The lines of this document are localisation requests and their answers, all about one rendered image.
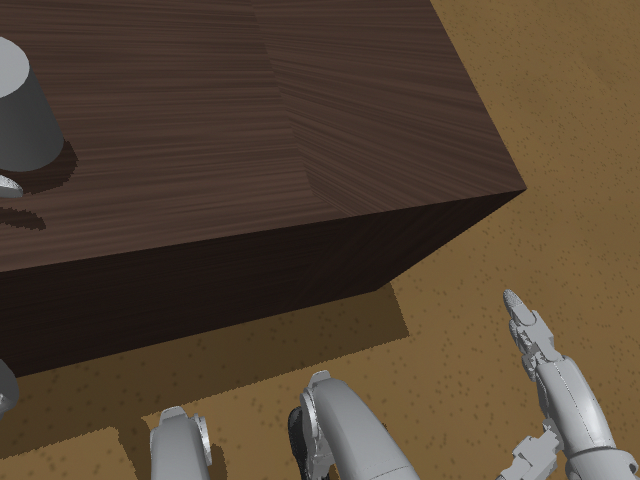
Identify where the right robot arm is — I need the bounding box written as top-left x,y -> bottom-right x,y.
565,447 -> 640,480

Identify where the right robot hand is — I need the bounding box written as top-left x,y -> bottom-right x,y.
495,289 -> 616,480

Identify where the can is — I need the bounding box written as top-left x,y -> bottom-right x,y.
0,37 -> 64,172

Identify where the left robot hand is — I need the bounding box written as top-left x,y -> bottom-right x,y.
0,175 -> 23,198

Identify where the left robot arm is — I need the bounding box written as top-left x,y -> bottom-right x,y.
0,359 -> 19,420

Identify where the right robot foot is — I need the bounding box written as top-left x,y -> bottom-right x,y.
288,406 -> 330,480

